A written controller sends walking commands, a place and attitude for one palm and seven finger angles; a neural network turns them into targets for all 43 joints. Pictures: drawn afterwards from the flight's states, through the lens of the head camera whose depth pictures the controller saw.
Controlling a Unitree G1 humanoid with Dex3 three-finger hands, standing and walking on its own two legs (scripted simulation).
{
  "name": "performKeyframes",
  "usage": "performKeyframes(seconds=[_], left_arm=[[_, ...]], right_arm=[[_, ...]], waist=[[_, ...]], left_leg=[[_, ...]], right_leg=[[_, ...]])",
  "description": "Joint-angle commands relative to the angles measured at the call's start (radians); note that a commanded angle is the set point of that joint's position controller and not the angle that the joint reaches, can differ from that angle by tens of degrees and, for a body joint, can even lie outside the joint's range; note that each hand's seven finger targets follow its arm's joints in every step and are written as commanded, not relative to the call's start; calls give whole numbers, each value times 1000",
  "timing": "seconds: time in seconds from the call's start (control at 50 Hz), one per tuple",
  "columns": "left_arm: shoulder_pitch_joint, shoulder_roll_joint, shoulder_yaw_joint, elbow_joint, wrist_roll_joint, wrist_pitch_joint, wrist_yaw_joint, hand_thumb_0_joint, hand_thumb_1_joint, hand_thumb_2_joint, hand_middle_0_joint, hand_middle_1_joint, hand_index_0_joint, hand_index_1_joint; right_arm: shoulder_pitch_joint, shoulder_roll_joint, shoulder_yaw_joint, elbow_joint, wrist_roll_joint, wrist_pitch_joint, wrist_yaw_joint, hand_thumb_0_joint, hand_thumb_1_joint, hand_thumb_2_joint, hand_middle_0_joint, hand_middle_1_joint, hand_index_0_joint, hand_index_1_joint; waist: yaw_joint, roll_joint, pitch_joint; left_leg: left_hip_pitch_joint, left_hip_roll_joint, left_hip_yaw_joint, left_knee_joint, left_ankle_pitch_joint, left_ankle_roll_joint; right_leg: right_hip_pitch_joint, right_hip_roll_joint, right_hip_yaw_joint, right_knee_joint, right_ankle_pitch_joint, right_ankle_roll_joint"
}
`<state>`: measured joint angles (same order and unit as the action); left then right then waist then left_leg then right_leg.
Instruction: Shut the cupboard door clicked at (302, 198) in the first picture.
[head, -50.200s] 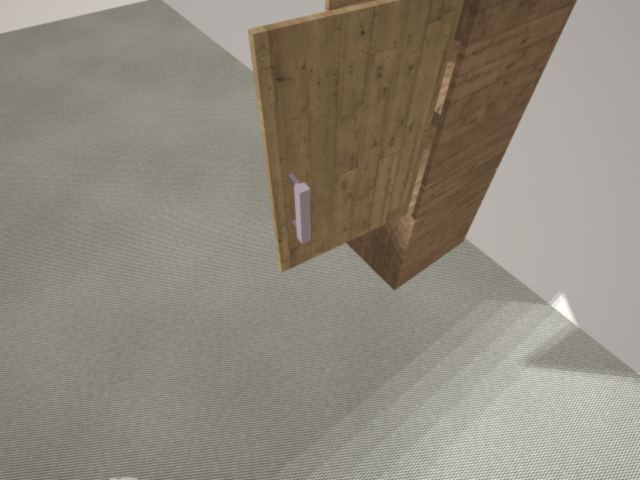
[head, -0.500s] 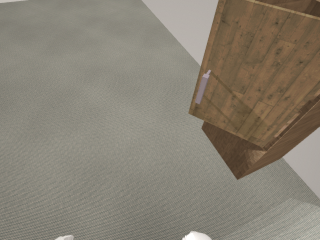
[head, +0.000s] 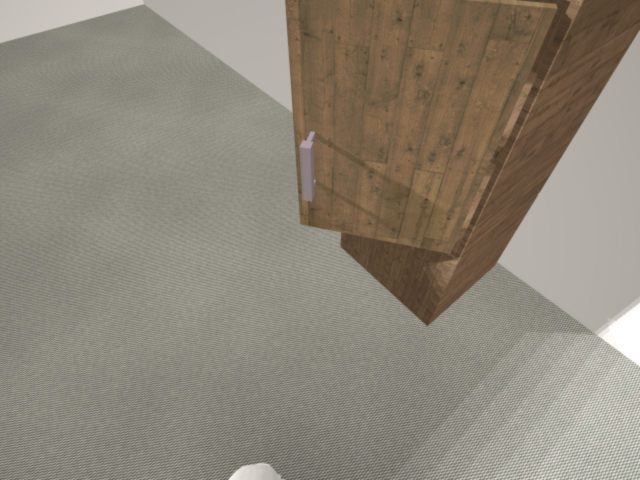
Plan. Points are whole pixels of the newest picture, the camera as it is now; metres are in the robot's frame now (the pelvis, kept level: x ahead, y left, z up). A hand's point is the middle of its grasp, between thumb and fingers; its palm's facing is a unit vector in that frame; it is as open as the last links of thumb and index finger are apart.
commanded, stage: turn to face it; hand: left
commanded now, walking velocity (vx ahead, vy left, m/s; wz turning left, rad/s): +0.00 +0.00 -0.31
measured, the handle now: (310, 166) +0.75 +0.07 -0.11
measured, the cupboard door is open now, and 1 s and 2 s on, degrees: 36 36 36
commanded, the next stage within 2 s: take the last steps up to it in 0.20 s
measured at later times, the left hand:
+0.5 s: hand out of the picture +0.11 +0.20 -0.16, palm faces -0.17 -0.96 -0.23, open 7.4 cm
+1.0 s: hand out of the picture +0.14 +0.20 -0.19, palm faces -0.14 -0.98 -0.14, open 7.4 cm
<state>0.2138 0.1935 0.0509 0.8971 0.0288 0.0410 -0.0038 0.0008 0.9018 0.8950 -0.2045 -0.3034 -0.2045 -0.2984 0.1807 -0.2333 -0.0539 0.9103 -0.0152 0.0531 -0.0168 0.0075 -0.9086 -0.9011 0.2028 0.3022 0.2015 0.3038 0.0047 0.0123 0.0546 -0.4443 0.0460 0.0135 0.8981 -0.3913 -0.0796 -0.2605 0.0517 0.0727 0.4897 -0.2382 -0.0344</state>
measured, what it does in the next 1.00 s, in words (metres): walks ahead: left foot, then right foot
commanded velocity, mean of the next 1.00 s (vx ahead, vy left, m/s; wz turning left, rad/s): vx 0.20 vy -0.01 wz -0.11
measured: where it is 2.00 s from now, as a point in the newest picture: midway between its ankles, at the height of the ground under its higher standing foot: outside the picture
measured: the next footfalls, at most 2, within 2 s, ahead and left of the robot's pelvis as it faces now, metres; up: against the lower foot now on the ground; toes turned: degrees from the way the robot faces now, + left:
left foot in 0.10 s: +0.05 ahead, +0.13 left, +0.00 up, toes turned -1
right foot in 0.50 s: -0.01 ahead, -0.10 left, +0.00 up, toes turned -13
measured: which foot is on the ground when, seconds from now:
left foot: up 0.00-0.08, down 0.10-0.50, up 0.52-0.86, down 0.88-1.00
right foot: down 0.00-0.10, up 0.12-0.48, down 0.50-0.90, up 0.92-1.00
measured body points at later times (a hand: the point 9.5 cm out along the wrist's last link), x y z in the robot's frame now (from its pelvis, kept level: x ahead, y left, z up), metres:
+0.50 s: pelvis +0.00 +0.01 -0.01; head +0.02 +0.00 +0.44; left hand +0.12 +0.25 -0.15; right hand -0.04 -0.23 -0.16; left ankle +0.01 +0.13 -0.74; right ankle -0.05 -0.09 -0.74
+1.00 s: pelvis +0.15 +0.03 -0.01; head +0.18 +0.04 +0.44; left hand +0.15 +0.25 -0.18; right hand +0.16 -0.21 -0.15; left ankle +0.22 +0.10 -0.74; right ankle +0.02 -0.08 -0.66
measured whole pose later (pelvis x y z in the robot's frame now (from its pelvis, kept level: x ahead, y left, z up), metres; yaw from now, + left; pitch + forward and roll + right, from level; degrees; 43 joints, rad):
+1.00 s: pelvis +0.15 +0.03 -0.01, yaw -12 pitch -1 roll -1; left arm 0.35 0.16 0.05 1.12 0.02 0.00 0.00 0.00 0.91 0.90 -0.20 -0.30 -0.20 -0.30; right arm 0.22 -0.15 -0.03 0.99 -0.03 -0.06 -0.02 0.00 -0.91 -0.90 0.20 0.30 0.20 0.30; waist 0.01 -0.04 0.07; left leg -0.35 0.04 0.16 0.60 -0.24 0.06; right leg -0.32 -0.03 -0.02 1.12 -0.46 -0.04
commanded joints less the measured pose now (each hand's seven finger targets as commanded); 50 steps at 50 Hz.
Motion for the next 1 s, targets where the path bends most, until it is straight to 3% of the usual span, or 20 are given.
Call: performKeyframes(seconds=[0.0, 0.04, 0.08, 0.1, 0.2, 0.28, 0.38, 0.42, 0.44, 0.48, 0.5, 0.52, 0.62, 0.76, 0.82, 0.84, 0.86, 0.88, 0.9, 0.98], left_arm=[[-7, 222, 67, -65, 1, -18, 17, 0, 900, 900, -200, -300, -200, -300], [-33, 187, 59, -70, -11, -11, 15, 0, 900, 900, -200, -300, -200, -300], [15, 106, 39, -80, -22, -9, 5, 0, 900, 900, -200, -300, -200, -300], [-4, 133, 46, -83, -14, -3, 5, 0, 900, 900, -200, -300, -200, -300], [5, 106, 50, -34, -5, 10, -13, 0, 900, 900, -200, -300, -200, -300], [-33, 81, 36, -31, -6, 10, -13, 0, 900, 900, -200, -300, -200, -300], [-42, 62, 21, -17, -1, -3, -25, 0, 900, 900, -200, -300, -200, -300], [36, 71, 27, 22, 1, -15, -29, 0, 900, 900, -200, -300, -200, -300], [82, 102, 35, 40, 3, -24, -24, 0, 900, 900, -200, -300, -200, -300], [213, 237, 60, 89, 3, -43, 0, 0, 900, 900, -200, -300, -200, -300], [214, 233, 54, 85, -4, -43, 8, 0, 900, 900, -200, -300, -200, -300], [155, 187, 48, 81, -6, -55, 13, 0, 900, 900, -200, -300, -200, -300], [127, 100, 19, 96, -11, -97, 13, 0, 900, 900, -200, -300, -200, -300], [185, 120, 23, 159, -5, -106, 17, 0, 900, 900, -200, -300, -200, -300], [157, 115, 28, 166, -10, -102, 16, 0, 900, 900, -200, -300, -200, -300], [173, 91, 24, 164, -13, -98, 15, 0, 900, 900, -200, -300, -200, -300], [248, 36, 18, 158, -22, -93, 12, 0, 900, 900, -200, -300, -200, -300], [202, 37, 1, 124, -20, -91, 10, 0, 900, 900, -200, -300, -200, -300], [154, 41, 6, 107, -13, -90, 12, 0, 900, 900, -200, -300, -200, -300], [106, 13, 11, 124, 1, -66, -6, 0, 900, 900, -200, -300, -200, -300]], right_arm=[[34, -66, -11, -66, 10, -37, -11, 0, -900, -900, 200, 300, 200, 300], [115, -80, -9, -33, 10, -51, -18, 0, -900, -900, 200, 300, 200, 300], [131, -223, -31, -48, -4, -60, -25, 0, -900, -900, 200, 300, 200, 300], [118, -219, -25, -58, -17, -53, -30, 0, -900, -900, 200, 300, 200, 300], [51, -133, 3, -47, -20, -62, -42, 0, -900, -900, 200, 300, 200, 300], [112, -134, -5, -6, -16, -60, -40, 0, -900, -900, 200, 300, 200, 300], [149, -164, -22, 36, -23, -53, -21, 0, -900, -900, 200, 300, 200, 300], [120, -161, -23, 44, -16, -53, -16, 0, -900, -900, 200, 300, 200, 300], [119, -130, -19, 46, -10, -56, -10, 0, -900, -900, 200, 300, 200, 300], [15, -49, 8, -17, -7, -64, 7, 0, -900, -900, 200, 300, 200, 300], [-22, -78, 1, -27, -16, -60, 13, 0, -900, -900, 200, 300, 200, 300], [1, -70, -7, -2, -17, -60, 15, 0, -900, -900, 200, 300, 200, 300], [52, -23, -2, 47, -16, -63, 33, 0, -900, -900, 200, 300, 200, 300], [-4, 9, 4, 24, -5, -85, 43, 0, -900, -900, 200, 300, 200, 300], [141, -16, -4, 72, -12, -101, 30, 0, -900, -900, 200, 300, 200, 300], [273, -67, -13, 113, -17, -110, 22, 0, -900, -900, 200, 300, 200, 300], [386, -168, -34, 138, -33, -118, 7, 0, -900, -900, 200, 300, 200, 300], [449, -212, -35, 142, -22, -108, -7, 0, -900, -900, 200, 300, 200, 300], [375, -194, -31, 126, -21, -99, -10, 0, -900, -900, 200, 300, 200, 300], [190, -57, 10, 92, -15, -118, -18, 0, -900, -900, 200, 300, 200, 300]], waist=[[-6, -158, -89], [-43, -100, -110], [-33, 310, -124], [-38, 221, -95], [4, 147, -67], [-27, 145, -91], [-45, 175, -90], [0, 117, -82], [21, 19, -69], [99, -314, -11], [94, -201, 44], [52, -222, 69], [-10, -133, 100], [8, -127, 53], [-68, -80, 11], [-109, 39, -81], [-119, 262, -201], [-138, 321, -224], [-112, 202, -158], [-24, 68, 17]], left_leg=[[105, -20, 0, -250, 9, 19], [333, -7, -3, -483, 185, 33], [396, 363, -377, -631, 332, 182], [300, 411, -372, -630, 358, 257], [306, 240, -95, -567, 630, 215], [366, 236, -63, -544, 651, 221], [297, 262, -118, -591, 129, 224], [198, 216, -68, -540, -36, 180], [85, 160, -19, -463, -105, 141], [-261, -7, 123, -33, -252, 61], [-293, 15, 38, 85, -199, 68], [-298, 37, 6, 124, -106, 67], [-203, 56, 44, 72, 98, 36], [-86, 28, 95, -195, 138, 61], [209, -26, 128, -351, 221, 83], [401, 13, 54, -401, 246, 97], [609, 265, -269, -459, 258, 188], [624, 389, -474, -595, 240, 268], [520, 408, -455, -642, 122, 301], [202, 284, -181, -710, 183, 215]], right_leg=[[38, -254, 301, -107, 285, -148], [-104, -175, 251, -35, 188, -70], [-274, 18, 7, 301, -307, 35], [-249, -14, 8, 462, -353, 42], [-258, -46, -31, 598, -205, 70], [-211, -52, -76, 436, -196, 73], [-53, -33, -141, 171, -208, 37], [111, -22, -162, -46, -82, 24], [234, -58, -103, -137, -96, 2], [356, -421, 398, -348, -353, -178], [259, -449, 393, -377, -408, -218], [225, -392, 347, -368, -404, -207], [163, -299, 72, -332, 89, -154], [230, -301, 15, -264, 256, -137], [115, -252, -47, -84, 328, -97], [50, -193, -81, 120, 279, -68], [-150, -71, -164, 397, -64, -17], [-252, -14, -120, 637, -360, -13], [-296, -64, -65, 734, -354, -29], [-264, -153, -57, 684, -115, 4]])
